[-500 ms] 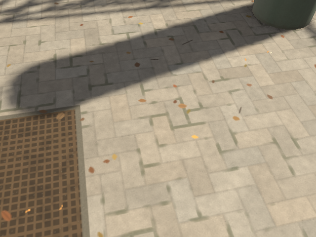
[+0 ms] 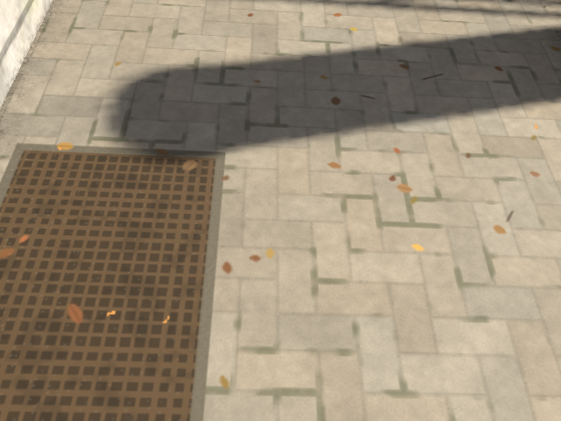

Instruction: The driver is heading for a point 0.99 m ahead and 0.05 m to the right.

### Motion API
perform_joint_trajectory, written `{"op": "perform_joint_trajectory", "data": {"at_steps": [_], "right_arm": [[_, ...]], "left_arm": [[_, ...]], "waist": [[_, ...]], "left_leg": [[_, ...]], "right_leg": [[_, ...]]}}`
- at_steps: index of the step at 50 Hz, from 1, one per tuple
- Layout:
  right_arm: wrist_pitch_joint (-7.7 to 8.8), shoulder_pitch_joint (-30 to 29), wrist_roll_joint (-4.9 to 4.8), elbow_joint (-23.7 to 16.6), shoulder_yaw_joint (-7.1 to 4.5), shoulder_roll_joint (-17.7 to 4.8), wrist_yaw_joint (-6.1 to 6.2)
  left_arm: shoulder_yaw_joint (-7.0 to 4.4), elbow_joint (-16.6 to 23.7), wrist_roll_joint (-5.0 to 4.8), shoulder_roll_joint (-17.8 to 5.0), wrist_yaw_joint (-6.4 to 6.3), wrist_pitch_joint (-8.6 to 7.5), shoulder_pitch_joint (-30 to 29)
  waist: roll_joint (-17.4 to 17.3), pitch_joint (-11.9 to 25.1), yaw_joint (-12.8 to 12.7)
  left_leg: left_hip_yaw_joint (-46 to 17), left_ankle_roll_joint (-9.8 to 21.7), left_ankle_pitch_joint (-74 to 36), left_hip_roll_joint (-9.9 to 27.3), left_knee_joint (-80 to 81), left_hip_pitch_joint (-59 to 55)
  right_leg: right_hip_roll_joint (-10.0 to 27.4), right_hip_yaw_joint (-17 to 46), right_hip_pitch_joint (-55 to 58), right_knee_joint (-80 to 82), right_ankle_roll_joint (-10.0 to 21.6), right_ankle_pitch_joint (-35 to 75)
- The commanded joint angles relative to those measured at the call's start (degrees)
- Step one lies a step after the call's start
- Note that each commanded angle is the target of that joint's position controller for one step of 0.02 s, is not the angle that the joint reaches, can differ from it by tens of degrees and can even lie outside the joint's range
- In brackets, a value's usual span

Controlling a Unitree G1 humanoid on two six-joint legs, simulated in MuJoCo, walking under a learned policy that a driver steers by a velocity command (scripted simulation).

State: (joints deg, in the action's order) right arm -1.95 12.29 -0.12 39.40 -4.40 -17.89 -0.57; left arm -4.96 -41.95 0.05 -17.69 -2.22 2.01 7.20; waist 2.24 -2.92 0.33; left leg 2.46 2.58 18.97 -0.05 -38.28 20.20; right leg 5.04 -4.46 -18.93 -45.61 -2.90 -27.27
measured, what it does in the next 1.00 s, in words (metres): steps on the spot: right foot, then left foot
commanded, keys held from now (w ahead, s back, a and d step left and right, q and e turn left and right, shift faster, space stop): q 0.12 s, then no key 0.10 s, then e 0.62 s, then no key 0.16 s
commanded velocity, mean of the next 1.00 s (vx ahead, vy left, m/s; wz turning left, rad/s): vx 0.00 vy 0.00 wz -0.12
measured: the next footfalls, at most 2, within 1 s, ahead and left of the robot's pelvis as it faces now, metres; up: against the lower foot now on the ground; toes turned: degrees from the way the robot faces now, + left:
right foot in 0.54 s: +0.04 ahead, -0.12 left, +0.00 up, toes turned +2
left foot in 0.90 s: +0.08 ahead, +0.13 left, +0.00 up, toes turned -13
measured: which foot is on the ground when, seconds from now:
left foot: down 0.00-0.58, up 0.60-0.88, down 0.90-1.00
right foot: up 0.00-0.52, down 0.54-0.90, up 0.92-1.00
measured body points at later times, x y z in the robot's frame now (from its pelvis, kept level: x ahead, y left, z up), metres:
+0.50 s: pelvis +0.01 +0.02 +0.02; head +0.03 +0.02 +0.47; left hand +0.09 +0.31 -0.10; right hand +0.20 -0.21 -0.08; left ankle +0.01 +0.09 -0.72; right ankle +0.00 -0.14 -0.71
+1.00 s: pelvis +0.01 +0.04 +0.02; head +0.04 +0.05 +0.46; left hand +0.23 +0.29 -0.09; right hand +0.10 -0.26 -0.07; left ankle +0.04 +0.14 -0.72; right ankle -0.04 -0.11 -0.67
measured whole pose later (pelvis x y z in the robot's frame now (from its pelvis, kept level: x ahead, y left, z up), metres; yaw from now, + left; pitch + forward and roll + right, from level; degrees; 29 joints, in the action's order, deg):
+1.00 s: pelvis +0.01 +0.04 +0.02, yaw -12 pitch +1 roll +0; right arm 0.7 11.0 1.6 37.9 -3.7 -15.2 0.1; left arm -4.8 -40.2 -0.8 -19.1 -2.3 1.9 7.6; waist 2.2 -2.0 0.2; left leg -0.9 2.0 14.4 -1.5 -29.0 15.6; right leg -4.6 10.6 -24.4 -55.1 -2.5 -30.2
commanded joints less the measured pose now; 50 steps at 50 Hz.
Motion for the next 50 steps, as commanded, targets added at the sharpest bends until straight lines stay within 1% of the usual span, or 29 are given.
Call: {"op": "perform_joint_trajectory", "data": {"at_steps": [1, 2, 3, 4, 7, 11, 15, 17, 19, 22, 25, 27, 28, 29, 30, 31, 32, 33, 34, 36, 38, 42, 44, 45, 46, 47, 48, 49, 50], "right_arm": [[2.96, 5.31, 2.46, -5.37, -2.75, -13.00, -0.53], [3.53, 2.87, 1.50, -5.40, -2.44, -11.67, -0.31], [3.35, 0.51, 0.34, -5.66, -2.09, -10.29, 0.21], [3.02, -1.08, -0.45, -6.03, -1.62, -9.38, 0.72], [2.61, -0.99, -0.10, -7.10, -0.96, -7.92, 1.70], [2.39, -0.46, 0.23, -7.14, -0.45, -6.75, 2.25], [2.48, -3.05, 1.55, -6.18, 1.16, -2.80, 2.17], [2.56, -2.91, 2.18, -4.76, 1.23, -3.07, 1.79], [2.54, -3.17, 2.31, -3.65, 0.93, -4.24, 1.48], [2.04, -4.10, 1.32, -2.84, 0.11, -6.26, 1.67], [1.35, -4.99, 0.48, -2.70, -0.34, -6.57, 2.46], [0.86, -4.45, -0.13, -2.34, -0.75, -6.63, 2.91], [1.00, -3.96, 0.03, -2.69, -0.91, -6.15, 3.11], [1.45, -4.02, 1.29, -4.45, -0.71, -4.57, 3.10], [1.83, -8.04, 2.04, -5.45, -0.69, -3.87, 3.06], [1.88, -11.02, 1.68, -6.42, -0.61, -3.03, 2.99], [1.74, -10.89, 0.80, -6.45, -1.02, -3.54, 2.71], [1.41, -8.96, 0.18, -5.77, -1.29, -3.54, 2.33], [1.17, -7.58, 0.06, -5.39, -1.41, -3.65, 2.15], [1.43, -8.01, 0.33, -5.51, -1.09, -2.56, 2.19], [1.93, -7.84, -0.05, -5.83, -0.68, -1.46, 1.70], [2.47, -5.30, -0.71, -5.86, -1.26, -3.15, 0.80], [2.81, -1.04, -0.28, -4.41, -1.84, -3.61, 0.74], [2.91, -0.19, 0.47, -4.69, -2.41, -5.88, 1.06], [2.54, -1.64, 1.90, -6.22, -3.20, -11.31, 1.32], [3.08, -1.20, 3.35, -6.39, -2.81, -10.24, 0.89], [3.74, -2.96, 2.89, -6.91, -1.88, -7.64, 0.72], [4.15, -5.07, 2.03, -6.70, -1.38, -6.00, 0.68], [4.39, -6.58, 1.17, -6.70, -0.99, -4.94, 0.76]], "left_arm": [[-0.87, 6.54, -0.06, -5.07, -0.41, -1.05, -5.61], [-1.18, 5.89, -0.40, -5.74, -0.63, -0.99, -4.99], [-1.47, 4.55, 0.00, -5.99, -1.06, -0.87, -4.04], [-1.74, 4.20, 0.21, -6.46, -1.26, -0.72, -3.22], [-1.60, 2.92, -0.39, -5.26, -0.77, -0.79, -0.75], [-1.25, 2.36, -0.38, -4.45, -0.80, -0.74, -1.22], [-0.43, 0.69, -0.30, -2.97, -0.26, -0.91, -0.07], [-0.14, 0.32, -0.40, -3.10, 0.13, -1.23, -0.12], [-0.24, 0.30, -0.78, -4.39, 0.26, -1.56, -0.14], [-0.48, 0.75, -1.21, -5.77, 0.32, -2.04, 0.37], [-0.23, 0.43, -1.27, -4.99, 0.85, -2.36, 2.89], [-0.09, 0.34, -0.95, -5.12, 1.45, -2.49, 4.65], [-0.50, 0.73, -0.67, -7.26, 1.50, -2.44, 4.85], [-1.69, 0.71, -0.92, -11.71, 1.20, -2.28, 5.23], [-2.06, 1.29, -1.44, -11.84, 1.10, -2.09, 5.35], [-1.67, 1.43, -0.42, -10.51, 0.96, -2.23, 7.68], [-1.61, 1.42, 0.40, -10.38, 0.83, -2.78, 8.43], [-1.63, 1.89, 0.06, -10.43, 0.75, -3.24, 6.59], [-1.73, 2.42, -0.81, -10.53, 0.67, -3.21, 3.94], [-1.72, 3.08, -1.65, -9.78, 0.32, -2.11, 1.85], [-2.06, 3.53, -1.45, -10.15, 0.02, -0.70, 1.95], [-2.49, 5.10, -1.73, -10.90, 0.38, 0.40, 0.44], [-1.68, 5.84, -2.14, -8.93, 0.22, 0.41, -1.23], [-0.89, 5.52, -1.28, -6.35, 0.10, 0.14, 1.32], [0.14, 5.79, -0.05, -2.79, 0.19, -0.38, 4.31], [-1.10, 6.43, -0.09, -6.65, -0.14, -1.10, 3.27], [-2.27, 5.39, -0.68, -10.07, -0.33, -1.17, 3.36], [-2.62, 4.01, -0.89, -10.20, -0.50, -0.77, 3.63], [-2.49, 3.03, -0.74, -8.98, -0.81, -0.25, 4.33]], "waist": [[-11.77, 9.90, 3.45], [-8.61, 7.86, 1.83], [-5.77, 7.16, 0.79], [-6.72, 6.82, -0.17], [-7.96, 8.69, -0.81], [-8.39, 8.13, 0.19], [-9.45, 6.64, 0.41], [-10.06, 4.85, 1.40], [-9.77, 3.05, 1.98], [-8.46, 2.54, 1.76], [-7.12, 4.81, 0.05], [-5.93, 5.98, -1.47], [-3.18, 6.90, -1.08], [6.48, 8.35, 1.13], [10.18, 7.02, -0.96], [12.72, 6.81, -3.62], [9.58, 6.95, -4.12], [5.63, 6.57, -2.50], [3.59, 5.72, -0.89], [4.29, 6.11, -0.75], [5.90, 7.67, -1.21], [8.69, 8.44, -1.28], [8.14, 8.70, 0.98], [3.41, 9.52, 0.06], [-13.22, 8.34, -2.68], [-17.10, 7.83, -1.19], [-11.59, 5.60, -1.46], [-8.26, 4.14, -2.30], [-7.53, 3.63, -2.70]], "left_leg": [[-32.51, 17.71, -37.44, 21.52, 18.82, -16.76], [-28.03, 14.54, -31.76, 18.31, 18.19, -15.84], [-25.24, 11.48, -27.21, 15.68, 17.83, -15.57], [-23.28, 9.96, -26.46, 13.89, 18.14, -14.07], [-20.82, 9.22, -26.91, 11.59, 19.08, -14.69], [-20.25, 8.97, -22.96, 10.95, 20.13, -15.97], [-16.84, 7.69, -14.06, 9.38, 22.25, -11.71], [-16.12, 7.81, -9.87, 9.17, 23.46, -9.16], [-17.13, 8.49, -7.40, 10.03, 23.61, -8.90], [-18.98, 10.47, -13.23, 12.36, 20.81, -12.10], [-17.83, 11.26, -27.02, 13.87, 16.76, -15.63], [-14.62, 8.97, -30.89, 12.68, 13.68, -15.95], [-11.61, 6.20, -26.63, 10.00, 10.05, -13.82], [-4.98, 2.54, -20.21, 3.16, 3.01, -8.84], [-0.20, -1.36, -8.40, -3.21, -2.66, -0.60], [-1.98, -2.57, 11.56, -5.85, -10.86, 7.78], [-5.18, -3.26, 18.47, -5.07, -21.07, 11.99], [-6.81, -3.83, 16.95, -3.55, -25.13, 13.86], [-7.22, -4.48, 13.66, -2.16, -23.28, 14.51], [-5.56, -6.15, 9.10, -1.99, -16.02, 11.71], [-4.73, -6.93, 6.56, -2.65, -10.08, 7.39], [-4.17, -6.31, 1.32, -3.82, 2.99, -0.98], [-2.98, -4.89, -9.46, -3.14, 15.71, -8.68], [-8.56, -2.78, -13.40, 3.19, 17.60, -14.70], [-24.38, 4.41, -24.02, 16.15, 20.03, -17.45], [-34.72, 13.16, -23.73, 23.02, 22.18, -12.34], [-31.94, 14.35, -20.53, 21.65, 22.42, -10.54], [-25.87, 11.82, -17.72, 17.95, 21.48, -9.46], [-21.83, 9.66, -16.20, 15.13, 21.13, -9.55]], "right_leg": [[-5.02, 8.70, -19.80, -27.38, -0.15, -11.58], [-3.86, 9.20, -20.77, -26.94, 0.63, -6.09], [-2.80, 9.61, -21.05, -25.11, 0.65, -1.32], [-2.45, 9.88, -19.42, -23.44, 0.37, 2.05], [-4.03, 9.45, -16.72, -22.87, -0.78, 7.99], [-3.31, 9.59, -16.00, -16.11, -2.43, 10.50], [-0.34, 9.16, -7.68, -3.79, -3.20, 12.39], [-0.15, 8.00, -3.05, 1.76, -2.96, 10.99], [-0.41, 7.34, -2.07, 4.76, -2.38, 8.68], [-1.17, 6.53, -3.85, 6.24, -1.21, 4.76], [-2.38, 5.14, -2.33, 9.93, 0.31, 6.95], [-2.57, 5.20, 1.60, 17.60, 2.43, 17.27], [-0.57, 8.99, 4.72, 18.91, 4.47, 28.55], [4.72, 17.56, 8.33, 18.76, 8.57, 40.34], [9.48, 25.49, 11.00, 21.58, 14.63, 43.04], [14.03, 32.41, 14.87, 25.23, 19.51, 43.91], [14.88, 33.25, 16.32, 26.26, 21.18, 43.16], [13.04, 30.14, 16.36, 25.02, 19.65, 43.29], [10.68, 26.70, 15.97, 24.18, 17.23, 42.94], [7.06, 23.75, 14.89, 23.25, 14.81, 43.24], [5.47, 23.20, 13.79, 22.01, 14.31, 43.57], [4.72, 27.40, 10.01, 21.25, 13.45, 37.22], [2.25, 26.95, 6.81, 18.77, 10.23, 27.32], [-0.84, 24.42, 1.93, 14.10, 7.15, 17.05], [-10.09, 15.69, -8.28, 2.60, 3.03, -1.78], [-9.72, 15.28, -10.83, -10.07, 0.92, -12.52], [-8.52, 16.63, -11.86, -18.13, 0.44, -9.88], [-8.00, 16.53, -12.06, -20.58, -0.03, -6.07], [-7.59, 16.47, -11.92, -20.50, -0.69, -2.86]]}}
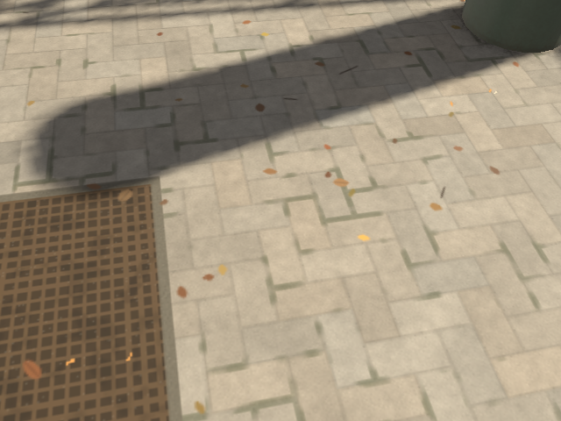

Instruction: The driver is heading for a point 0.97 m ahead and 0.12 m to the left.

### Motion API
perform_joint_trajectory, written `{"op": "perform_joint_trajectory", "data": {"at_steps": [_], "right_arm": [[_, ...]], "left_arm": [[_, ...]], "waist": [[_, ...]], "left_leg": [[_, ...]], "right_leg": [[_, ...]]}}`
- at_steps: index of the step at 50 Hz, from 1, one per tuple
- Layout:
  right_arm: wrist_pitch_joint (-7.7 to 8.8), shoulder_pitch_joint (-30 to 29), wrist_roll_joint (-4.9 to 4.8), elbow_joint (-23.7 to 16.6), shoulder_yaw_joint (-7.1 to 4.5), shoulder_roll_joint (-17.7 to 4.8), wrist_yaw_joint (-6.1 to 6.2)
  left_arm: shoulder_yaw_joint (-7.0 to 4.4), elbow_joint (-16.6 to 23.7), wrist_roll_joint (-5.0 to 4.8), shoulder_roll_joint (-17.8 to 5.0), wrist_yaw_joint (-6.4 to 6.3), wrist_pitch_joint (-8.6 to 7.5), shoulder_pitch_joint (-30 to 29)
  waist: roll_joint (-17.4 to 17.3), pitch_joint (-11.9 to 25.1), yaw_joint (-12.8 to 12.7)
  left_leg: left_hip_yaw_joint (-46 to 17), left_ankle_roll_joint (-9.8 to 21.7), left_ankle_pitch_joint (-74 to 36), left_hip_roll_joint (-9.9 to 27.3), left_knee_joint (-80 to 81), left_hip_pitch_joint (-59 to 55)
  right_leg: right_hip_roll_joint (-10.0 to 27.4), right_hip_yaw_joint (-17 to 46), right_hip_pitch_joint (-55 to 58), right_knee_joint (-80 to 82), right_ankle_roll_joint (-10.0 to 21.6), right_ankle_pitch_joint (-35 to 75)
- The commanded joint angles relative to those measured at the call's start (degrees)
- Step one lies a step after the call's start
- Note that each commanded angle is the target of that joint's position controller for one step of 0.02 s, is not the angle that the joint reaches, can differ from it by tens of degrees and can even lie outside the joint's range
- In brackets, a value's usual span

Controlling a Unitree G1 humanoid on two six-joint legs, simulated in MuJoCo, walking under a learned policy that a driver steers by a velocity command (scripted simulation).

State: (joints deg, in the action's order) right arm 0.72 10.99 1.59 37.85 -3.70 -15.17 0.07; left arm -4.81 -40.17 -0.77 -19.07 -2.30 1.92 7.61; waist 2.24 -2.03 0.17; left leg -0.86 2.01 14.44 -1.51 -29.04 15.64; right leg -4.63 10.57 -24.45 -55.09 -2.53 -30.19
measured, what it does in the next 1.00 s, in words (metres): steps on the spot: right foot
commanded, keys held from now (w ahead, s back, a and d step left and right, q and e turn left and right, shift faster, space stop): no key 0.78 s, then w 0.22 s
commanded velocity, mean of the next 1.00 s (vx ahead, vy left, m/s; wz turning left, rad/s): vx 0.04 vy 0.00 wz -0.06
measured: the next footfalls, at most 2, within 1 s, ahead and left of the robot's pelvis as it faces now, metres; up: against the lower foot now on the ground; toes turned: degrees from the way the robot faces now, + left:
right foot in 0.24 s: +0.01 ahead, -0.15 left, +0.00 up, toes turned +1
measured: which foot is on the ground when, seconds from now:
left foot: down 0.00-1.00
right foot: up 0.00-0.22, down 0.24-1.00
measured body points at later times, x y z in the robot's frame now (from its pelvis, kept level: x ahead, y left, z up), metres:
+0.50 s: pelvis +0.00 -0.02 +0.00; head +0.01 -0.03 +0.45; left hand +0.13 +0.23 -0.12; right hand +0.12 -0.29 -0.12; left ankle +0.01 +0.10 -0.74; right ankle -0.03 -0.15 -0.74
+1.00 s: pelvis +0.03 -0.01 -0.01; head +0.03 +0.00 +0.44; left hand +0.08 +0.25 -0.15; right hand +0.10 -0.28 -0.13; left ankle +0.02 +0.09 -0.73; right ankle -0.03 -0.15 -0.74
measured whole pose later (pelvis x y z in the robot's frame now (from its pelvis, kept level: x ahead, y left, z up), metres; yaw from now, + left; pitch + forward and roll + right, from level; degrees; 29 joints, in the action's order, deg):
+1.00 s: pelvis +0.03 -0.01 -0.01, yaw -1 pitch -1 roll +0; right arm 3.9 16.2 -1.8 49.7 -2.9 -14.0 0.4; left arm -2.4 -52.5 -1.5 -14.2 -1.0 -1.8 18.0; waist 1.0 -0.2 -0.2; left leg 1.7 4.1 22.8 -0.4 -34.8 14.6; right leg 0.3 3.2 -8.6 -31.1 0.6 -22.1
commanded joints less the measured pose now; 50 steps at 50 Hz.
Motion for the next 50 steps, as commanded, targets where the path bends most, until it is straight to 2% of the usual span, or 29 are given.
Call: {"op": "perform_joint_trajectory", "data": {"at_steps": [1, 4, 6, 8, 10, 11, 12, 13, 14, 15, 16, 17, 20, 28, 39, 40, 41, 42, 43, 44, 45, 46, 47, 48, 49, 50], "right_arm": [[1.86, -5.78, -0.95, -4.74, -1.05, -6.33, 0.33], [1.53, -4.21, -0.86, -3.32, -0.41, -4.87, 0.86], [0.88, -2.91, -1.01, -2.69, -0.79, -6.16, 1.02], [0.16, -0.81, -1.29, -1.84, -1.17, -7.77, 0.98], [-0.20, -1.01, -2.14, -1.15, -0.75, -7.20, 0.86], [0.17, 1.18, -2.27, -0.24, -0.51, -6.64, 0.71], [0.96, 2.16, -1.32, -0.16, -0.03, -5.74, 0.35], [1.78, 4.16, -0.29, -0.53, 0.20, -4.71, -0.17], [1.93, 1.48, 0.31, -0.36, 0.58, -4.06, -0.15], [1.79, -1.10, 0.09, -0.45, 0.44, -4.65, -0.13], [1.50, -1.95, -0.32, -0.36, 0.37, -4.55, 0.08], [1.04, -1.80, -0.59, -0.30, 0.28, -4.73, 0.30], [0.47, -0.39, -0.79, 0.36, 0.21, -4.45, 0.66], [0.02, 0.58, -1.02, 2.65, 0.01, -4.49, 1.30], [-0.41, 1.79, -1.25, 6.74, -0.07, -4.55, 2.18], [-0.51, 2.84, -1.28, 7.66, 0.01, -4.14, 2.24], [-0.61, 3.10, -1.62, 8.22, -0.14, -4.28, 2.32], [-0.49, 2.73, -1.95, 8.29, -0.20, -4.19, 2.39], [0.03, 1.51, -2.19, 7.73, -0.08, -3.79, 2.42], [1.01, 0.20, -2.63, 6.97, 0.16, -2.80, 2.22], [2.11, -0.63, -3.27, 6.39, 0.32, -2.03, 1.82], [3.15, -1.54, -3.57, 6.01, 0.23, -2.49, 1.38], [3.99, -1.35, -3.71, 6.02, 0.07, -2.97, 0.84], [4.67, 0.08, -3.79, 6.54, 0.13, -2.79, 0.25], [5.15, 4.18, -3.76, 8.51, -0.01, -2.64, -0.20], [5.25, 9.59, -3.25, 11.58, -0.68, -3.39, -0.38]], "left_arm": [[-2.21, 0.96, 0.25, -5.93, -0.76, 0.14, 3.76], [-0.67, 1.71, 0.14, -2.15, -0.17, 0.03, 1.96], [0.37, 2.45, 0.34, -0.42, 0.26, -0.20, -0.29], [0.25, 2.28, 0.00, -1.52, 0.56, -0.35, -0.20], [0.23, 0.57, 0.20, -1.56, 0.80, -0.49, 3.12], [0.18, 0.41, 0.85, -2.74, 0.83, -0.55, 3.43], [-0.16, 0.86, 1.38, -5.49, 0.51, -0.55, 4.21], [-0.84, 0.35, 1.33, -8.40, 0.39, -0.43, 3.30], [-0.12, 0.27, 1.06, -4.31, 0.95, -0.57, 2.15], [0.63, 0.41, 1.42, -1.83, 1.29, -0.86, 1.13], [0.77, 0.09, 1.74, -1.56, 1.29, -1.20, 1.05], [0.85, -0.10, 1.65, -1.73, 1.33, -1.63, 1.26], [1.19, -1.14, 1.38, -1.47, 1.20, -2.43, 2.82], [1.73, -2.81, 1.25, -0.95, 1.02, -2.85, 3.30], [2.01, -7.22, 1.06, -0.07, 1.02, -3.01, 4.08], [2.00, -8.19, 0.99, 0.06, 0.95, -2.89, 5.22], [1.61, -8.79, 0.58, -0.93, 0.84, -2.66, 5.89], [1.20, -8.93, 0.27, -2.07, 0.77, -2.52, 6.40], [0.99, -8.77, 0.04, -2.91, 0.72, -2.72, 7.15], [0.74, -8.99, -0.17, -3.95, 0.78, -3.27, 8.96], [0.34, -9.29, -0.35, -5.42, 0.84, -3.91, 9.43], [0.18, -9.28, -0.55, -5.73, 0.85, -4.54, 9.08], [0.32, -9.04, -0.53, -5.22, 0.92, -5.01, 8.16], [0.41, -8.67, -0.80, -4.84, 1.09, -5.17, 6.66], [0.55, -7.96, -1.28, -4.51, 1.29, -4.93, 3.62], [0.76, -7.49, -1.05, -3.61, 1.38, -4.76, 2.10]], "waist": [[-8.10, 2.60, -2.39], [-10.85, 4.13, -1.44], [-11.91, 4.99, 0.38], [-12.32, 5.35, 1.42], [-11.22, 4.67, -0.62], [-9.65, 4.60, -0.42], [-5.47, 6.29, 0.35], [2.60, 6.83, 3.48], [4.21, 6.88, 1.76], [3.07, 4.85, 0.96], [2.33, 4.03, 0.66], [2.39, 2.82, 0.56], [1.45, 1.96, 0.77], [-1.37, 1.52, 0.58], [-1.87, 1.47, 0.47], [-1.40, 2.69, 0.43], [-0.41, 1.74, 0.17], [1.10, -0.66, -0.37], [3.05, -3.64, -1.20], [6.13, -5.55, -2.06], [8.98, -7.42, -2.07], [9.16, -8.95, -2.11], [8.70, -8.76, -1.47], [8.21, -7.64, -0.21], [6.94, -5.72, 2.39], [5.22, -2.84, 4.45]], "left_leg": [[-16.11, 9.79, -14.35, 15.23, 11.56, -4.76], [-10.35, 9.86, -18.14, 12.15, 11.09, -6.95], [-9.61, 9.88, -18.69, 11.84, 9.99, -7.85], [-10.96, 10.48, -18.73, 12.61, 8.77, -8.51], [-10.52, 8.96, -18.46, 11.93, 7.28, -6.57], [-10.24, 6.62, -17.71, 11.25, 7.11, -4.44], [-8.38, 3.44, -14.37, 9.63, 5.23, -1.49], [-3.33, 0.53, -7.25, 4.86, 4.69, -0.68], [-1.01, -1.83, -3.55, 3.16, 4.05, -4.88], [-0.83, -2.49, -3.93, 3.02, 3.35, -5.44], [-0.82, -2.16, -5.37, 3.21, 2.82, -5.76], [-1.02, -1.78, -6.96, 3.29, 2.49, -5.41], [-1.25, -1.37, -8.03, 3.56, 2.40, -5.73], [-1.35, -2.19, -9.38, 3.78, 2.24, -6.21], [-1.37, -2.49, -10.17, 3.98, 2.44, -6.72], [-0.31, -2.42, -4.97, 3.08, 2.10, -7.10], [1.41, -2.01, 4.32, 1.36, 0.28, -5.41], [2.45, -1.48, 13.19, 0.17, -1.66, -1.61], [2.83, -1.03, 17.40, -0.25, -4.32, 3.17], [3.82, -0.79, 16.44, -0.71, -8.95, 7.22], [3.64, -0.09, 13.35, -0.20, -13.17, 10.13], [1.24, 1.07, 12.68, 1.78, -15.02, 11.89], [0.35, 2.19, 13.95, 2.86, -14.16, 12.53], [0.61, 3.20, 13.85, 3.29, -9.30, 9.66], [2.21, 3.80, 8.26, 2.41, -1.07, 0.20], [3.11, 2.96, 0.79, 0.49, 1.76, -10.94]], "right_leg": [[2.43, 1.63, -5.27, -10.53, -1.81, 2.95], [4.38, -3.52, -0.62, 0.72, -3.46, 6.01], [5.70, -6.68, 3.93, 10.64, -3.50, 4.61], [4.96, -8.64, 6.98, 18.11, -3.00, 5.90], [4.39, -9.98, 13.20, 32.36, -1.06, 17.55], [5.42, -7.96, 17.32, 35.86, 0.48, 23.67], [9.98, -3.14, 22.17, 34.24, 2.43, 33.62], [12.19, -1.51, 20.93, 29.92, 5.49, 34.81], [11.56, -1.50, 15.42, 30.85, 7.08, 25.33], [10.47, -1.81, 12.97, 31.87, 6.29, 20.74], [9.71, -2.38, 11.66, 32.10, 5.19, 19.59], [9.20, -2.72, 10.91, 32.06, 4.52, 20.22], [8.58, -3.29, 9.86, 31.34, 3.91, 20.66], [7.61, -3.92, 9.77, 30.65, 3.96, 21.26], [6.50, -5.18, 10.51, 30.67, 3.83, 22.51], [6.03, -5.52, 10.96, 31.27, 4.13, 16.79], [5.63, -5.23, 10.22, 31.82, 5.30, 6.88], [6.59, -3.08, 8.67, 33.39, 7.06, -4.73], [9.33, 1.28, 7.58, 36.29, 9.23, -13.46], [13.73, 8.01, 8.21, 40.41, 11.99, -19.20], [18.52, 15.09, 8.69, 43.86, 14.94, -21.34], [21.07, 18.84, 8.15, 45.12, 16.67, -18.87], [21.62, 18.58, 9.66, 44.79, 16.76, -14.43], [20.70, 15.74, 10.11, 43.45, 15.70, -10.04], [17.75, 10.31, 6.94, 41.37, 13.47, -5.50], [13.81, 4.79, 2.55, 37.06, 11.13, 0.41]]}}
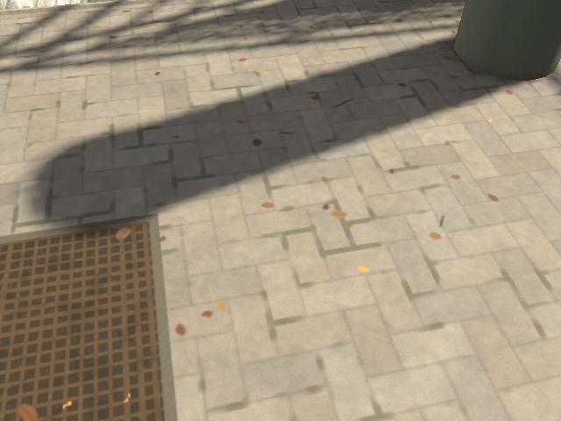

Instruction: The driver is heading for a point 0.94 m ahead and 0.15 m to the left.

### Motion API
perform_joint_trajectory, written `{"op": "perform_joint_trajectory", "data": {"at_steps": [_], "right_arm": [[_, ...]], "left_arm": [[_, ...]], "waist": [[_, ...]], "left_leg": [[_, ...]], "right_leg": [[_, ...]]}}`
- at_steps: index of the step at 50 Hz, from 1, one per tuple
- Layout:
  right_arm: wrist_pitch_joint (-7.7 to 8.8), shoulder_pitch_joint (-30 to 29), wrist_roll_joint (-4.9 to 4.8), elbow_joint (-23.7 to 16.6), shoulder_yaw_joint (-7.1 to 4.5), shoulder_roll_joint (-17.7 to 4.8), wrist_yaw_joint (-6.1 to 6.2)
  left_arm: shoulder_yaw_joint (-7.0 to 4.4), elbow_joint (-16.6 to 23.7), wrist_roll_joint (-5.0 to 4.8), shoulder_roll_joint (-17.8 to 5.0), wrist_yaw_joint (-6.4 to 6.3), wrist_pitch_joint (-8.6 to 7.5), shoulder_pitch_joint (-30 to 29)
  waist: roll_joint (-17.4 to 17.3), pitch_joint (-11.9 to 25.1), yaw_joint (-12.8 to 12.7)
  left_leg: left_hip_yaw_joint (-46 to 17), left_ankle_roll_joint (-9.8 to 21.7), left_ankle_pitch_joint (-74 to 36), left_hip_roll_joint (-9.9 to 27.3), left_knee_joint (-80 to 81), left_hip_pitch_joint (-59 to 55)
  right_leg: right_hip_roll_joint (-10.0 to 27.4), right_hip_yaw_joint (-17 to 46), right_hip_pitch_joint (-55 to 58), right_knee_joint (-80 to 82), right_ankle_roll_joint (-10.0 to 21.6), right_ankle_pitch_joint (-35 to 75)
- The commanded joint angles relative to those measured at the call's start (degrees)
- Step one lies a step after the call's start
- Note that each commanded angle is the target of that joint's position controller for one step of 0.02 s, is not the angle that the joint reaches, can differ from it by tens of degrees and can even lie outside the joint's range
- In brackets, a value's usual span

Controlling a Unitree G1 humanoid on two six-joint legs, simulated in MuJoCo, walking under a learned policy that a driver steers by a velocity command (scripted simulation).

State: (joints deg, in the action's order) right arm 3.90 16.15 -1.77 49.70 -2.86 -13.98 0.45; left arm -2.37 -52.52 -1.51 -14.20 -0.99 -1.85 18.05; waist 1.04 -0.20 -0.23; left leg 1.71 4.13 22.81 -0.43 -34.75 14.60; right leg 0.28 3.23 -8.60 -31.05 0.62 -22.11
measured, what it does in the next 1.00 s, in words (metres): walks ahead, turning left: right foot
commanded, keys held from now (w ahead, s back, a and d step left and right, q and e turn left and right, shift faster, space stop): w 0.40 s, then w+q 0.60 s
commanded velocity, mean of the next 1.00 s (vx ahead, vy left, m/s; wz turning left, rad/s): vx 0.45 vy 0.00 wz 0.23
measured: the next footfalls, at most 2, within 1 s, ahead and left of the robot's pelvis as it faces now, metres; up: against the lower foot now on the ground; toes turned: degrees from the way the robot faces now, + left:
right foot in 0.48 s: +0.40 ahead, -0.12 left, +0.00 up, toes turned +0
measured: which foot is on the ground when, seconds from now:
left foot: down 0.00-0.48, up 0.50-1.00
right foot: down 0.00-0.02, up 0.04-0.46, down 0.48-1.00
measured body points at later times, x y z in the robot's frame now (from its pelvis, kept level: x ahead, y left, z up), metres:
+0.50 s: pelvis +0.22 -0.02 -0.02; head +0.26 -0.02 +0.43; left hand +0.48 +0.20 -0.08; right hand +0.14 -0.28 -0.15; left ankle +0.00 +0.11 -0.72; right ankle +0.36 -0.11 -0.73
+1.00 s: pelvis +0.49 +0.01 +0.00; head +0.52 +0.03 +0.44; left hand +0.43 +0.29 -0.14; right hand +0.74 -0.16 -0.10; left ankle +0.62 +0.17 -0.71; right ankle +0.36 -0.12 -0.73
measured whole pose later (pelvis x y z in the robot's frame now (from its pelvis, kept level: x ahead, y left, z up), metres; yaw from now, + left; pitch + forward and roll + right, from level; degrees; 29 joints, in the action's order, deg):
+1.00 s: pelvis +0.49 +0.01 +0.00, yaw +16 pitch +1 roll -3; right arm 2.1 5.1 -1.4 41.1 -2.4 -13.8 -3.1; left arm -3.7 -52.5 -0.5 -16.1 -0.4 -3.7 17.1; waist -1.3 -2.6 -4.1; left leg 2.4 3.8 3.9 5.1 -37.1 35.1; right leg -0.9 -16.2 6.5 -14.3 -0.7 -21.7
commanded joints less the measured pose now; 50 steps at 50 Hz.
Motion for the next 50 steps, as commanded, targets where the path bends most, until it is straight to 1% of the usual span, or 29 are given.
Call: {"op": "perform_joint_trajectory", "data": {"at_steps": [1, 2, 3, 4, 5, 6, 7, 9, 11, 14, 17, 20, 22, 23, 24, 25, 26, 27, 28, 29, 30, 31, 33, 35, 38, 41, 46, 48, 50], "right_arm": [[2.01, 10.53, 0.62, 1.83, -2.42, -6.84, -0.71], [2.24, 16.88, 0.70, 2.71, -4.07, -13.71, -1.00], [2.62, 15.93, 1.38, 2.15, -3.00, -11.55, -1.43], [2.90, 11.51, 1.50, 1.14, -1.92, -8.32, -1.29], [2.97, 9.22, 1.62, 0.26, -1.48, -6.88, -1.27], [2.78, 7.91, 1.56, 0.02, -1.33, -7.12, -1.36], [2.48, 7.80, 1.72, 0.11, -0.72, -5.77, -1.39], [1.72, 10.33, 1.78, 1.21, -0.13, -4.52, -1.22], [1.15, 11.70, 1.52, 1.77, -0.16, -5.55, -0.58], [0.71, 11.43, 1.71, 1.79, -0.27, -7.45, 0.44], [0.90, 13.32, 1.19, 2.88, -0.52, -8.48, 0.74], [0.70, 12.69, 0.60, 3.50, -1.00, -8.90, 0.77], [0.15, 11.83, 0.90, 3.31, -1.48, -10.01, 0.76], [-0.38, 10.87, 1.21, 3.07, -1.64, -10.47, 0.72], [-0.78, 9.85, 1.61, 2.37, -1.32, -9.96, 0.69], [-0.71, 10.83, 2.90, 0.61, -0.20, -7.02, 0.69], [0.22, 20.14, 1.05, 1.24, 1.87, 1.74, 0.15], [1.00, 14.57, -0.83, 1.39, -0.02, -6.26, 0.16], [1.25, 8.37, -1.84, -0.66, -1.08, -9.03, 0.33], [1.25, 6.05, -1.33, -0.98, -1.07, -8.21, 0.84], [0.86, 5.63, -0.44, -0.77, -1.44, -7.23, 1.08], [0.09, 7.46, -0.37, -0.39, -1.52, -5.96, 0.94], [-1.34, 7.94, -0.47, -0.59, -1.58, -4.22, 0.85], [-2.27, 4.86, -0.05, -2.48, -1.74, -4.29, 1.00], [-1.92, 0.13, 0.26, -4.70, -1.77, -4.68, 0.53], [-1.07, -5.31, 0.41, -6.52, -1.17, -4.00, -0.83], [-0.75, -15.19, 0.42, -11.81, -0.07, -2.92, -3.01], [-0.82, -16.07, 0.26, -13.63, -0.25, -3.60, -3.81], [-1.22, -12.60, 0.23, -14.15, -1.39, -5.94, -4.09]], "left_arm": [[-0.87, 5.66, 0.34, -5.69, 0.14, -1.28, -9.70], [-0.28, 8.15, 0.53, -3.16, -0.10, -2.19, -10.80], [-1.11, 8.74, -0.29, -6.35, -0.22, -3.23, -10.84], [-1.44, 8.04, -1.22, -7.14, 0.23, -3.80, -9.06], [-1.29, 7.00, -1.32, -6.65, 0.68, -4.12, -8.10], [-1.45, 6.98, -0.81, -6.48, 0.93, -4.40, -8.89], [-1.76, 7.10, -0.20, -6.64, 1.29, -4.40, -10.12], [-1.44, 7.09, 0.29, -4.54, 2.28, -4.03, -10.42], [-0.96, 8.43, 0.68, -3.08, 2.67, -3.63, -13.63], [0.06, 11.38, 0.53, -1.46, 2.93, -3.73, -20.99], [0.17, 13.17, 0.03, -2.54, 3.38, -3.86, -25.11], [-0.24, 14.41, -0.07, -4.52, 3.96, -4.23, -26.07], [-1.32, 14.00, 0.13, -6.83, 3.76, -4.41, -22.21], [-2.38, 12.37, 0.07, -8.71, 3.30, -4.36, -15.50], [-3.68, 9.51, -0.05, -11.11, 2.62, -4.14, -5.14], [-4.70, 7.62, 0.96, -15.72, 1.71, -3.76, 5.50], [-4.40, 6.51, 1.85, -16.17, 2.61, -3.82, 6.22], [-2.97, 7.08, 1.34, -9.89, 2.67, -4.07, 2.82], [-2.30, 7.43, 0.94, -7.65, 2.51, -4.34, -2.13], [-2.00, 7.54, 1.13, -6.70, 2.58, -4.70, -6.11], [-1.83, 7.27, 1.66, -5.40, 2.72, -5.08, -8.28], [-1.75, 6.74, 2.41, -4.75, 2.75, -5.44, -9.27], [-1.91, 5.63, 2.20, -4.35, 2.77, -6.07, -9.66], [-2.34, 4.66, 2.14, -5.88, 2.44, -6.44, -9.31], [-2.71, 3.66, 2.46, -7.55, 1.50, -6.10, -7.37], [-2.86, 3.49, 2.29, -9.16, 0.85, -5.36, -6.08], [-3.34, 2.03, 1.25, -11.09, 0.50, -3.16, -0.02], [-3.59, 2.10, 0.79, -11.95, 0.43, -2.10, 0.12], [-4.05, 3.01, 0.52, -13.67, 0.03, -1.27, -1.51]], "waist": [[0.24, -1.88, 6.86], [-17.18, -0.05, 8.05], [-16.11, -1.28, 7.01], [-10.39, -5.14, 4.30], [-7.36, -5.52, 3.39], [-5.05, -5.88, 2.97], [-4.85, -5.46, 2.90], [-6.61, -3.75, 2.94], [-5.64, -4.17, 3.44], [-5.47, -6.29, 4.63], [-6.43, -8.19, 5.13], [-6.46, -8.11, 3.27], [-7.50, -3.99, 0.12], [-8.30, 0.60, -3.58], [-7.93, 7.04, -8.42], [0.50, 16.69, -10.50], [16.27, 25.48, -4.54], [9.47, 17.16, -6.29], [6.28, 7.73, -5.05], [1.50, 3.77, -2.90], [1.26, 1.64, -1.20], [3.34, 1.67, 0.64], [3.54, 0.28, 1.75], [2.71, -2.16, 1.97], [1.14, -3.68, 0.94], [-0.08, -4.27, -0.99], [-0.93, -6.40, -4.90], [0.21, -5.69, -4.06], [3.05, -1.58, -0.84]], "left_leg": [[-6.80, 1.43, -6.89, 3.63, 10.47, -17.99], [-30.77, 8.08, 1.14, 16.26, 20.90, -25.17], [-43.00, 13.03, 2.97, 22.50, 25.20, -24.21], [-38.10, 12.44, 2.36, 21.90, 24.41, -22.79], [-31.57, 10.38, 0.17, 19.01, 24.42, -22.33], [-27.15, 8.84, -3.75, 17.60, 25.20, -22.32], [-22.55, 7.32, -10.96, 15.90, 25.65, -21.93], [-15.51, 6.39, -23.72, 13.17, 25.66, -21.46], [-11.80, 6.75, -28.73, 12.21, 26.53, -19.94], [-7.72, 6.19, -26.66, 10.36, 29.06, -13.69], [-6.96, 6.44, -24.24, 11.79, 30.76, -12.16], [-6.42, 5.35, -30.24, 14.45, 28.07, -17.69], [-6.99, 4.21, -47.55, 15.02, 20.89, -20.53], [-6.37, 3.39, -57.03, 13.92, 12.85, -20.04], [-5.24, 1.68, -56.27, 11.27, 0.89, -13.87], [-3.70, 0.15, -33.20, 6.59, -18.14, 0.35], [-7.81, -2.19, 9.99, -2.87, -35.64, 18.20], [-11.99, -1.57, 8.59, 0.13, -41.30, 23.07], [-10.01, -1.00, 2.54, 2.79, -40.94, 25.16], [-9.05, -1.13, -2.59, 5.58, -38.85, 22.36], [-9.08, -1.33, -5.63, 7.24, -36.29, 19.67], [-9.61, -1.41, -7.56, 8.72, -35.06, 16.08], [-8.80, -1.72, -8.18, 9.51, -33.72, 15.41], [-9.03, -2.28, -11.10, 10.13, -31.42, 19.30], [-9.71, -3.27, -19.09, 9.92, -23.69, 24.76], [-6.23, -3.40, -26.03, 9.12, -13.45, 24.63], [-1.01, -1.89, -23.87, 7.65, -3.86, 28.38], [1.14, -0.48, -19.20, 5.98, -2.09, 26.89], [4.46, 1.76, -13.35, 1.84, -2.03, 19.15]], "right_leg": [[4.26, 5.35, -18.02, 1.54, 4.84, -0.73], [-3.65, -3.52, -28.67, -18.51, 0.22, -1.83], [-2.98, 1.21, -35.17, -30.10, 0.15, -10.55], [0.59, 3.19, -39.01, -35.22, 1.55, -6.79], [2.71, 2.42, -39.58, -35.79, 2.78, -1.35], [4.27, 1.46, -40.68, -34.19, 3.34, 3.28], [5.55, 0.78, -39.48, -32.09, 3.40, 6.61], [5.46, -1.87, -37.01, -29.04, 2.37, 10.19], [4.93, -3.68, -36.91, -23.77, 0.56, 13.25], [3.19, -5.49, -31.46, -10.27, -1.02, 21.06], [1.78, -5.79, -26.74, -2.83, -0.66, 25.55], [1.64, -4.27, -25.93, 1.09, 1.88, 24.08], [-0.57, -4.80, -18.93, 1.42, 3.64, 20.28], [-2.28, -5.87, -10.24, 1.69, 5.01, 19.08], [-1.10, -4.75, 4.50, 1.51, 6.68, 19.83], [11.99, 9.92, 23.47, -0.44, 9.92, 16.40], [24.08, 37.93, 36.26, 9.97, 17.81, -0.54], [21.74, 37.51, 28.24, 15.57, 14.60, -6.55], [20.27, 27.19, 18.68, 16.84, 11.91, -3.66], [18.29, 20.14, 10.14, 18.43, 10.76, 4.51], [15.97, 13.98, 4.39, 19.98, 9.87, 10.04], [14.41, 9.51, 0.95, 21.52, 9.21, 12.36], [13.50, 4.17, -2.42, 23.96, 9.94, 15.15], [13.79, 0.56, -3.79, 25.66, 10.54, 17.13], [13.53, -3.78, -0.99, 26.35, 10.69, 20.16], [12.59, -8.87, 1.88, 26.05, 9.60, 23.91], [15.25, -12.61, 12.41, 22.40, 8.96, 29.66], [16.20, -14.01, 15.64, 18.61, 8.05, 38.39], [16.19, -15.71, 17.04, 10.27, 6.65, 57.99]]}}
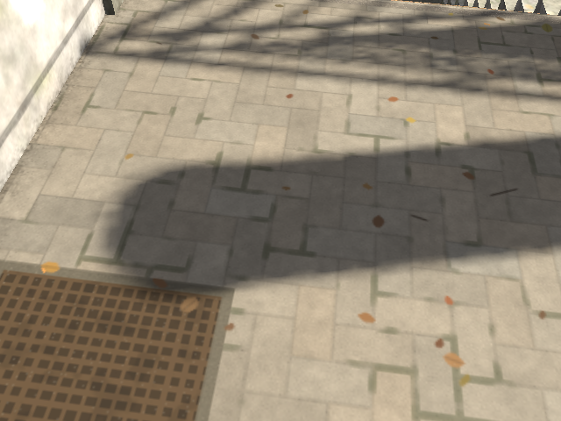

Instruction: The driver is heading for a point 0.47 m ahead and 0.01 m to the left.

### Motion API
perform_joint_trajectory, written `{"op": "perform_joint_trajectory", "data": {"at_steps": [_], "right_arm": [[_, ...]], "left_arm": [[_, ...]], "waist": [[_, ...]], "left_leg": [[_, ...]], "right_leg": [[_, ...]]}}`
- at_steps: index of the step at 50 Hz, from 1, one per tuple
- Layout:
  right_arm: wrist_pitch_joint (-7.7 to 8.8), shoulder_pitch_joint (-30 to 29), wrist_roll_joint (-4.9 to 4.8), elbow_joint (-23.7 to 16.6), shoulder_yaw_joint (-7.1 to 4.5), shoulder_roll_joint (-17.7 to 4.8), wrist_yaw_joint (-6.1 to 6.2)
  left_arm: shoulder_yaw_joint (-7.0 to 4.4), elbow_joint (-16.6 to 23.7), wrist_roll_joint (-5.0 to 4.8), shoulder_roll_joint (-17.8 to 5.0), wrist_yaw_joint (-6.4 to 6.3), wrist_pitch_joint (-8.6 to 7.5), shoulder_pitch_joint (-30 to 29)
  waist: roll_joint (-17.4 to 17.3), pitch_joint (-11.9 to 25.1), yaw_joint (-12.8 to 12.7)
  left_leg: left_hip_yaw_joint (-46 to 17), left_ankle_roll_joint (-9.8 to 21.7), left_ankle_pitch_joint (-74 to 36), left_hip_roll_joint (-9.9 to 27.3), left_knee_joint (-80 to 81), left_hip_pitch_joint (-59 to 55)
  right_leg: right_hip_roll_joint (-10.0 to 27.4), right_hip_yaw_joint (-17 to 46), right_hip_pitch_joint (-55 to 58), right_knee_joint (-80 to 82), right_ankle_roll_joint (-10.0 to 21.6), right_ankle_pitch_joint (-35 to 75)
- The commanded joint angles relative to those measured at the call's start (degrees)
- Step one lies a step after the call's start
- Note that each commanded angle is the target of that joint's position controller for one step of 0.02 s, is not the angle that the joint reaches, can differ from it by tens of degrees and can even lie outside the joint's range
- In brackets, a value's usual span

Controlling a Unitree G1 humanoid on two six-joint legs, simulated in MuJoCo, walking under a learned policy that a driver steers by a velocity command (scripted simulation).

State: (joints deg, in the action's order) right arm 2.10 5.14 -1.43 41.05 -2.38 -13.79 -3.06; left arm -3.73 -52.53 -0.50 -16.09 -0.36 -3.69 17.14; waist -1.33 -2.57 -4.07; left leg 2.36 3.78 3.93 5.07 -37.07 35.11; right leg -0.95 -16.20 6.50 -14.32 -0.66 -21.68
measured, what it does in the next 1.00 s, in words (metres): walks ahead: left foot, then right foot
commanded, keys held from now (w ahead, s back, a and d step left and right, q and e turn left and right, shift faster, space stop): w+q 0.20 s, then w+e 0.20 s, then no key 0.60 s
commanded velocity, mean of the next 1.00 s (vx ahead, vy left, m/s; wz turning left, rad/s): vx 0.31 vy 0.00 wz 0.13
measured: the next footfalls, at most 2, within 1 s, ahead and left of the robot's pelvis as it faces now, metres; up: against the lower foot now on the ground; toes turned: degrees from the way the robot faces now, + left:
left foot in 0.04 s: +0.20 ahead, +0.11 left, +0.00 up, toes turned +5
right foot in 0.56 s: +0.53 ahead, -0.07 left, +0.00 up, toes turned +5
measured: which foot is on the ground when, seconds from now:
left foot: up 0.00-0.02, down 0.04-0.58, up 0.60-0.90, down 0.92-1.00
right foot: down 0.00-0.06, up 0.08-0.54, down 0.56-1.00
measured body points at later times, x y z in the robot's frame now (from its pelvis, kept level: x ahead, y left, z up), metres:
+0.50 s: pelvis +0.29 +0.02 +0.01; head +0.32 +0.03 +0.46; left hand +0.45 +0.29 -0.09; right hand +0.39 -0.25 -0.10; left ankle +0.16 +0.10 -0.73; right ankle +0.49 -0.09 -0.70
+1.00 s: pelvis +0.43 +0.02 +0.01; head +0.44 +0.03 +0.46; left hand +0.54 +0.28 -0.12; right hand +0.55 -0.24 -0.11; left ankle +0.44 +0.17 -0.73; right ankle +0.49 -0.07 -0.73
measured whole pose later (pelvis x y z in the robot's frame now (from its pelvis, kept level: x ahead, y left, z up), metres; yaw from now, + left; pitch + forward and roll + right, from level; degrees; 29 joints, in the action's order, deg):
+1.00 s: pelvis +0.43 +0.02 +0.01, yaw +6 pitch +0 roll -1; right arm -0.6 14.1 1.1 48.8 -2.2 -14.0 2.4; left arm -0.5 -50.3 1.0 -13.0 0.5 -1.1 7.4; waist 0.6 -0.4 -0.1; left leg -2.3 -2.8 14.8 3.3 -31.0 16.3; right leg -2.3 -2.2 -16.9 -27.7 2.0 -10.8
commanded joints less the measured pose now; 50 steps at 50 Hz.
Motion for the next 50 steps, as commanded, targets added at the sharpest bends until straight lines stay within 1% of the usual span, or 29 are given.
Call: {"op": "perform_joint_trajectory", "data": {"at_steps": [1, 2, 3, 4, 5, 6, 7, 8, 11, 14, 17, 20, 22, 25, 27, 28, 29, 30, 31, 32, 33, 34, 37, 40, 44, 46, 47, 48, 50], "right_arm": [[0.37, 3.98, -0.24, -4.58, -3.03, -8.20, -0.50], [0.27, 13.23, -0.33, -2.41, -4.91, -11.31, 0.12], [-0.48, 21.41, -0.34, -0.62, -6.93, -16.72, 1.56], [-0.02, 17.44, -0.27, -2.52, -7.32, -21.16, 1.75], [0.74, 18.98, 0.56, -3.50, -5.67, -16.19, 1.29], [1.41, 17.53, 1.04, -3.13, -4.81, -13.01, 1.21], [1.88, 13.82, 0.70, -3.30, -4.35, -11.44, 1.07], [2.07, 10.16, 0.65, -4.08, -3.75, -9.34, 1.27], [2.35, 7.48, 1.09, -5.29, -3.31, -9.00, 2.01], [2.72, 9.65, 1.21, -3.60, -3.23, -9.76, 2.97], [2.74, 11.32, 1.32, -2.20, -2.95, -10.11, 3.26], [3.07, 13.49, 1.49, -0.26, -3.00, -11.15, 3.03], [2.60, 14.23, 1.32, 1.21, -2.78, -10.73, 3.10], [1.45, 13.72, 1.22, 2.30, -2.83, -11.31, 3.72], [0.86, 11.01, 1.00, 2.12, -2.74, -11.57, 4.09], [0.90, 12.10, 1.77, 1.52, -2.04, -10.03, 4.19], [1.60, 19.87, 2.46, 1.29, -0.54, -5.61, 3.75], [1.76, 23.62, 1.70, 3.82, -0.36, -6.14, 3.22], [1.31, 20.27, 0.12, 3.76, -1.48, -10.92, 2.98], [0.56, 14.98, -0.23, 2.37, -1.61, -11.15, 3.27], [-0.41, 11.72, 0.47, 1.88, -1.64, -10.51, 3.79], [-1.58, 11.54, 1.03, 1.84, -1.82, -9.81, 4.36], [-3.14, 15.53, 1.56, 3.50, -0.97, -5.95, 5.56], [-3.07, 14.14, 1.66, 4.13, -0.85, -6.03, 5.86], [-3.12, 11.76, 2.31, 4.74, -1.08, -5.76, 5.65], [-2.73, 10.35, 3.18, 3.74, -1.21, -7.57, 5.88], [-2.68, 8.64, 2.42, 4.25, -2.21, -11.68, 6.04], [-2.31, 8.69, 2.30, 4.89, -2.02, -9.22, 5.68], [-1.31, 7.85, 2.70, 5.53, -1.25, -6.37, 5.32]], "left_arm": [[-2.86, 3.47, -0.57, -12.41, -0.84, 1.08, -1.37], [-2.64, 4.02, -0.87, -12.16, -1.07, 1.35, -2.55], [-1.52, 5.28, 0.42, -9.37, -1.05, 0.76, -1.26], [0.66, 8.73, 1.07, -2.05, -0.21, -1.28, 2.07], [-0.16, 9.58, -0.65, -7.35, 0.86, -3.94, -3.50], [-0.46, 11.31, -2.49, -8.47, 1.34, -4.97, -7.95], [-0.19, 11.24, -1.76, -7.54, 1.06, -5.29, -7.88], [-0.64, 10.47, -0.28, -8.09, 0.60, -4.92, -7.51], [-0.84, 9.96, 0.82, -7.09, 0.83, -2.66, -4.28], [0.10, 10.54, 0.89, -4.74, 0.79, -1.64, -7.42], [0.74, 11.48, 0.21, -3.83, 1.19, -1.84, -12.50], [1.00, 12.65, -0.59, -3.93, 1.88, -2.12, -16.64], [0.88, 13.78, 0.05, -4.31, 2.48, -2.51, -18.79], [0.32, 13.59, 0.82, -5.34, 3.54, -3.23, -15.92], [-0.96, 10.58, 1.33, -7.64, 3.33, -3.48, -6.10], [-1.66, 9.49, 1.91, -10.75, 2.82, -3.56, -0.70], [-1.75, 9.45, 3.36, -13.86, 2.28, -3.15, 2.68], [-0.58, 8.46, 2.20, -9.00, 2.35, -2.32, 5.00], [-0.51, 9.15, 0.66, -8.41, 2.47, -1.51, 2.04], [-0.22, 9.94, 0.24, -7.42, 2.25, -0.84, -2.88], [0.61, 10.38, 0.50, -5.40, 2.07, -0.42, -6.90], [1.08, 10.51, 0.99, -4.33, 1.91, -0.23, -9.49], [0.74, 9.74, 2.29, -5.10, 1.77, 0.05, -12.95], [0.51, 8.20, 1.87, -5.65, 1.21, 0.38, -12.09], [1.32, 6.97, 1.19, -4.41, 0.87, 1.69, -13.39], [2.23, 5.54, 1.61, -2.21, 1.00, 1.72, -10.75], [1.84, 5.31, 1.65, -2.71, 1.08, 1.74, -7.91], [1.77, 4.86, 1.74, -3.38, 0.82, 1.95, -9.15], [1.73, 4.39, 1.30, -3.12, 0.27, 2.46, -9.71]], "waist": [[6.26, 4.22, 6.39], [5.25, 8.98, 11.62], [-2.06, 14.33, 14.18], [-14.93, 19.53, 7.08], [-7.05, 23.80, 11.29], [-4.42, 16.19, 11.10], [1.42, 9.98, 7.72], [2.02, 7.92, 5.63], [0.76, 5.99, 2.52], [-0.86, 3.79, 3.86], [-2.42, 2.28, 6.59], [-2.77, 0.27, 8.85], [-2.01, -1.41, 9.13], [-3.56, 1.44, 6.90], [-3.55, 6.92, 1.21], [0.24, 13.02, -0.48], [11.99, 22.00, 2.04], [14.92, 30.34, 1.36], [9.42, 25.77, 0.35], [5.67, 17.89, 1.22], [2.90, 11.69, 2.41], [3.72, 8.98, 4.37], [8.79, 7.95, 6.78], [8.01, 10.93, 5.46], [6.66, 7.02, 5.92], [3.59, 4.03, 5.02], [-2.77, 1.79, 1.40], [-3.77, 1.30, 2.81], [-4.17, 1.35, 2.80]], "left_leg": [[4.95, 3.66, 7.58, -6.19, 0.62, -8.67], [4.58, 5.97, 4.28, -8.55, 4.90, -22.29], [-8.57, 9.46, 4.13, -0.91, 6.40, -39.95], [-43.63, 21.16, 12.56, 13.08, 14.62, -56.93], [-49.45, 20.93, 14.21, 14.88, 20.50, -58.77], [-39.93, 18.06, 10.37, 12.91, 20.43, -53.36], [-32.11, 15.75, 3.39, 10.01, 20.38, -43.92], [-26.89, 14.09, -2.02, 7.72, 20.85, -37.32], [-21.03, 14.07, -11.23, 5.51, 24.05, -27.78], [-13.63, 12.63, -15.43, 3.83, 26.21, -24.98], [-8.28, 9.34, -10.39, 1.68, 27.00, -24.90], [-7.82, 8.56, -4.36, 4.03, 28.24, -27.90], [-7.68, 7.95, -11.76, 4.97, 25.12, -31.44], [-8.32, 5.94, -24.20, 6.26, 18.08, -36.51], [-6.98, 3.24, -35.02, 3.32, 6.80, -36.82], [-5.08, 0.53, -26.42, -0.32, -4.27, -31.54], [-3.75, -4.11, 6.47, -7.36, -26.51, -12.83], [-10.16, -5.71, 36.03, -10.22, -35.44, -6.98], [-12.45, -5.72, 34.72, -7.22, -38.85, -4.12], [-9.49, -5.91, 31.58, -4.53, -37.11, -1.27], [-8.05, -6.15, 28.74, -2.52, -32.75, -1.65], [-7.94, -6.22, 26.11, -0.66, -27.83, -5.91], [-5.06, -7.32, 21.88, -1.12, -15.11, -16.41], [-4.90, -7.03, 13.80, -0.80, -6.17, -20.24], [-3.26, -5.42, 6.14, -2.08, 6.31, -26.21], [-8.13, -3.45, 2.66, 2.09, 12.83, -27.43], [-8.78, -1.89, 9.15, 2.22, 12.26, -22.42], [-7.91, -2.02, 16.55, 0.65, 13.72, -17.38], [-7.23, -3.73, 13.98, -0.15, 14.67, -16.12]], "right_leg": [[16.87, 3.00, 1.02, -14.90, 7.19, 64.29], [14.87, 1.80, -4.44, -27.26, 5.32, 61.97], [11.96, 1.78, -19.35, -45.29, 2.62, 40.78], [-1.86, 9.10, -44.77, -66.09, -0.85, -9.27], [-0.18, 22.07, -50.76, -69.41, 0.77, -10.31], [2.38, 21.94, -53.73, -67.07, 2.24, -5.79], [5.06, 21.58, -51.71, -60.78, 2.51, -1.43], [7.08, 21.45, -47.82, -55.30, 2.08, 0.94], [8.16, 20.16, -41.65, -49.20, -0.55, 4.95], [8.60, 18.17, -42.52, -39.50, -2.73, 14.07], [7.58, 16.86, -40.61, -27.48, -2.08, 26.56], [6.39, 16.39, -40.51, -21.28, -0.60, 31.74], [5.35, 16.35, -41.96, -17.74, 0.80, 29.74], [2.95, 15.89, -38.54, -14.86, 3.24, 24.42], [-0.14, 13.81, -26.39, -11.26, 5.34, 27.36], [5.02, 18.05, -13.89, -13.28, 7.64, 47.37], [20.72, 36.16, 7.78, -17.13, 17.91, 67.72], [25.33, 46.64, 13.55, -14.84, 23.11, 70.44], [23.13, 42.58, 7.90, -12.46, 21.10, 56.69], [20.47, 37.66, -0.14, -9.91, 18.33, 45.49], [18.14, 33.96, -9.47, -6.92, 16.68, 38.83], [16.34, 31.27, -17.30, -4.29, 15.26, 33.41], [12.19, 24.47, -27.22, -0.93, 14.48, 31.84], [12.64, 23.76, -25.18, -0.87, 14.33, 26.81], [10.14, 24.13, -28.97, -0.41, 10.32, 0.19], [6.83, 23.33, -30.34, -3.02, 5.49, -6.59], [2.97, 19.91, -29.23, -4.09, 3.69, -4.70], [2.19, 18.11, -24.40, -6.43, 2.76, -0.81], [2.65, 18.05, -21.41, -8.60, 3.29, 4.20]]}}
